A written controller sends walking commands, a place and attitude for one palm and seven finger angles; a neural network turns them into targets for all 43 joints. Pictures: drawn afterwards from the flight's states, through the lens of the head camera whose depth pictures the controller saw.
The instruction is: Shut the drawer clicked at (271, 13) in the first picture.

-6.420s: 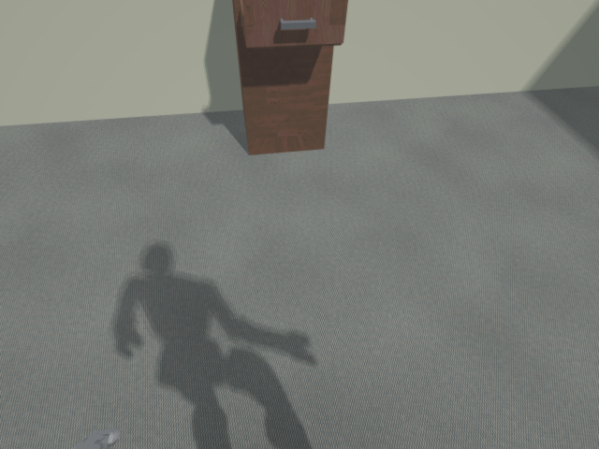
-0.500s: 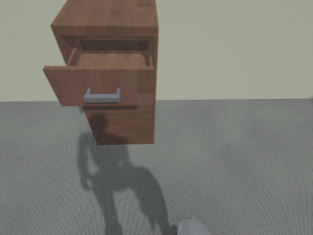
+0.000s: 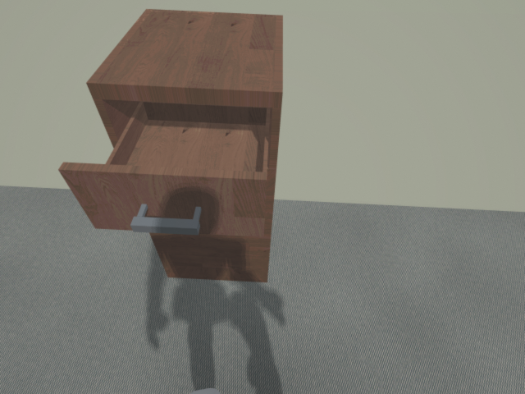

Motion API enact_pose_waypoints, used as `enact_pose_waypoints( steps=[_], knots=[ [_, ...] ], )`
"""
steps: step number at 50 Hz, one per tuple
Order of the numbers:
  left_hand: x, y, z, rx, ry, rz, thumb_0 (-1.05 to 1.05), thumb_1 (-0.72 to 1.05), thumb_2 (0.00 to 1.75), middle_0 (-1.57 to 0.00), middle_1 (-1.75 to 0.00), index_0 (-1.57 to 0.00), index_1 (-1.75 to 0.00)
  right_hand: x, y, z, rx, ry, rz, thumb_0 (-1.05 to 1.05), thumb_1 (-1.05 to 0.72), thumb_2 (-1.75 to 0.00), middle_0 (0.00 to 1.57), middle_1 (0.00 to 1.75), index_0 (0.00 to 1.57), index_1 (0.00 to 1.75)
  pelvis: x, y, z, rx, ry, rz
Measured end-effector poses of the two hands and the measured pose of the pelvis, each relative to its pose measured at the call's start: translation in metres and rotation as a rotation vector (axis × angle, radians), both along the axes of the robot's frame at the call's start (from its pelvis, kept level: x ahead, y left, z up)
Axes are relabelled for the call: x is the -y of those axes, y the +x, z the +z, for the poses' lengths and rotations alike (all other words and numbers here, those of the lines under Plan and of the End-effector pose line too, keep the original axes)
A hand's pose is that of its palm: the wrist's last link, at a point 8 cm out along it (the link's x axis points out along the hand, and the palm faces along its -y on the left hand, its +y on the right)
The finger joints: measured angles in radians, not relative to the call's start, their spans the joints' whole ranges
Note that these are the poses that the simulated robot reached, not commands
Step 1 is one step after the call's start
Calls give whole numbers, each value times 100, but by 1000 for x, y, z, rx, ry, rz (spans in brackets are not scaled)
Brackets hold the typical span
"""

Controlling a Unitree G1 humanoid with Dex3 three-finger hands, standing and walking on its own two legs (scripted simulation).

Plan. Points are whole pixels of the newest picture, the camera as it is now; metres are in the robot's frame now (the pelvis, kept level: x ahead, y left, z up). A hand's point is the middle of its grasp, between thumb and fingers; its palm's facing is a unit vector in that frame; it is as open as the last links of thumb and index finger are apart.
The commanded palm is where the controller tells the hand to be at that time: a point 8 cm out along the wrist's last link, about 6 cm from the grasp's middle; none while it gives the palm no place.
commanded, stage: come to a stop and stand still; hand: left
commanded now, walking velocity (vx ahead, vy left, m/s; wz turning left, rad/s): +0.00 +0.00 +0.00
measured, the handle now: (168, 217) +0.42 +0.22 -0.02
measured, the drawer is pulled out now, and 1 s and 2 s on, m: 0.22 0.22 0.22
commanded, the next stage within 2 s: none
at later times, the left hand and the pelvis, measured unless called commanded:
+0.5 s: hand out of the picture +0.06 +0.17 -0.18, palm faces +0.01 -0.96 -0.28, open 7.4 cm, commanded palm none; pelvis +0.01 -0.04 -0.01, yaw -2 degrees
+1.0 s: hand out of the picture -0.02 +0.08 -0.18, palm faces +0.06 -0.98 -0.19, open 7.2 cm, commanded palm none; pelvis -0.04 -0.10 +0.00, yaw +0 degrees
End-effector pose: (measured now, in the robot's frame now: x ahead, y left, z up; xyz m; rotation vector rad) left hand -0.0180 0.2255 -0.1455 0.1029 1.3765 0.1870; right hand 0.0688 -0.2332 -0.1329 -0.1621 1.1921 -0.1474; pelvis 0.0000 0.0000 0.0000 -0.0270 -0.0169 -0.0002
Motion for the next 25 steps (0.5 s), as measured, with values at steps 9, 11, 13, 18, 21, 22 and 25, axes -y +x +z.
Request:
enact_pose_waypoints(
  steps=[9,11,13,18,21,22,25],
  knots=[
    [-10,3,-16,-141,-46,21,0,91,90,-20,-30,-19,-29,-43,55,3,38,-17,22,-1,-93,-90,20,30,20,30,-23,39,-4,22,20,-25],
    [-10,12,-13,-143,-45,1,0,91,90,-20,-30,-19,-29,-41,58,5,40,-23,4,-2,-94,-90,20,30,20,30,-24,38,-2,23,18,-26],
    [-12,22,-11,-131,-34,-11,0,91,90,-20,-30,-20,-29,-36,55,6,31,-30,-11,-2,-95,-90,21,30,20,30,-21,35,0,21,15,-27],
    [-16,48,-7,-57,19,-29,0,91,90,-20,-30,-20,-29,-8,32,4,-19,-45,-37,-2,-94,-90,21,30,20,30,-4,24,0,12,16,-32],
    [-11,61,-2,-5,55,-43,0,91,90,-20,-30,-19,-29,12,12,-2,-52,-39,-54,-1,-93,-90,21,30,20,30,10,17,-3,10,23,-34],
    [-8,64,0,13,68,-49,0,91,90,-20,-30,-19,-29,19,5,-6,-60,-32,-62,-1,-93,-90,21,30,20,30,16,14,-4,11,26,-35],
    [6,69,4,65,108,-75,0,91,90,-20,-30,-19,-29,42,-15,-22,-76,-2,-88,0,-92,-90,21,30,20,30,35,7,-12,13,49,-38]
  ],
)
